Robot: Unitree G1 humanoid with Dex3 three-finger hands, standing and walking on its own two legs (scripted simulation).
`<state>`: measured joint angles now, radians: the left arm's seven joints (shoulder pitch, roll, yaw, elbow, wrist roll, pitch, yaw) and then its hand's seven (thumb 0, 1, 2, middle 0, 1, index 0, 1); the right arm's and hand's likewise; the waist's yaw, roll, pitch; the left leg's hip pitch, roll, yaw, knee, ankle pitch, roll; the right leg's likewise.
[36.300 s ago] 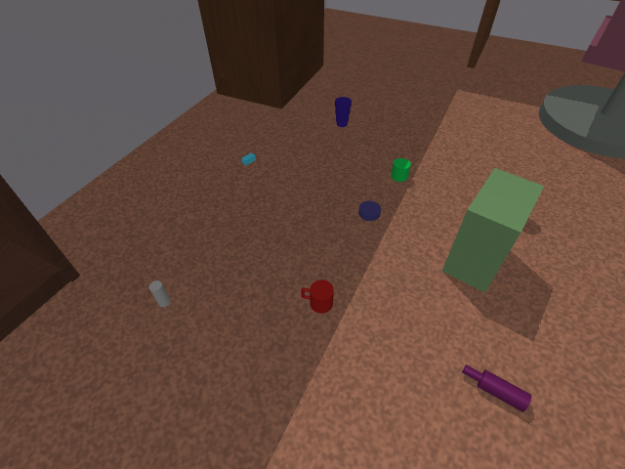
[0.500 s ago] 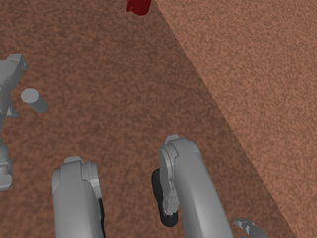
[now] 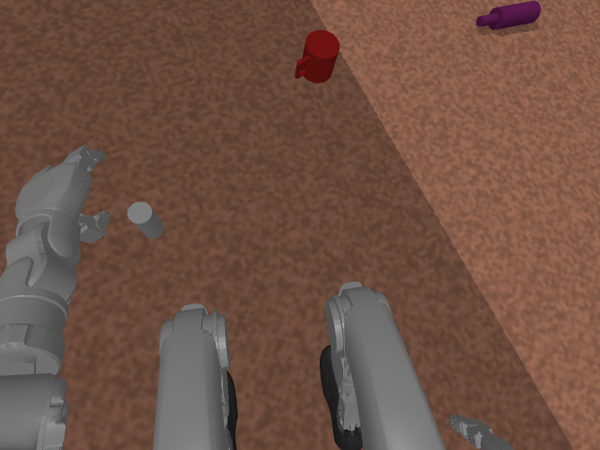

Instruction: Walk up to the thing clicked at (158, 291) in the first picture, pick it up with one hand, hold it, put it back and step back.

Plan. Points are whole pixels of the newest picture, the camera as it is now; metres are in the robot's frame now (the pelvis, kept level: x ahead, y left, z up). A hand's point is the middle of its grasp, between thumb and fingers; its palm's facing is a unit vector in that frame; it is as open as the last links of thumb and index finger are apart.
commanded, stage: home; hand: left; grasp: from above
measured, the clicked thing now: (147, 221) +0.52 +0.25 -0.37
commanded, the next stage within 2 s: none
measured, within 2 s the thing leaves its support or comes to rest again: neither
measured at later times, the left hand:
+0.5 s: hand (34, 327) +0.29 +0.21 +0.08, palm faces +0.01 -0.94 -0.35, open 7.4 cm
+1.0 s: hand out of the picture +0.23 +0.20 +0.25, palm faces +0.17 -0.96 -0.21, open 7.4 cm
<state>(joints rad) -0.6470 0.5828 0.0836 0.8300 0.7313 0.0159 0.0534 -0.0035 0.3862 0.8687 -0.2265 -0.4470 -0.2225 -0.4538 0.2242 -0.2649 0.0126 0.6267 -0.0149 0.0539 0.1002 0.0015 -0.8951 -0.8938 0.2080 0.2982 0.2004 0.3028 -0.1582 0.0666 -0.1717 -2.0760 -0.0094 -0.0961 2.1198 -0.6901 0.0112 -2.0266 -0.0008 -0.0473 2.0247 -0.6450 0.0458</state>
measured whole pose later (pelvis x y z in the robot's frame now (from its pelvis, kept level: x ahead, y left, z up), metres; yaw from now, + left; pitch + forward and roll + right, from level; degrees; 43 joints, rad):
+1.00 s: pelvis +0.09 +0.00 +0.29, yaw +6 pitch +12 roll -3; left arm 0.52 0.23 0.04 -0.15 -0.07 0.46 0.04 0.01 0.90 0.90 -0.20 -0.30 -0.21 -0.30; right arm 0.30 -0.22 0.03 0.50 0.03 -0.18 -0.18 0.01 -0.90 -0.90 0.21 0.30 0.20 0.30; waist -0.05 0.06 -0.19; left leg -0.72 0.01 -0.07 1.02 -0.51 0.00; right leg -0.67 0.00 -0.05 0.93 -0.47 0.03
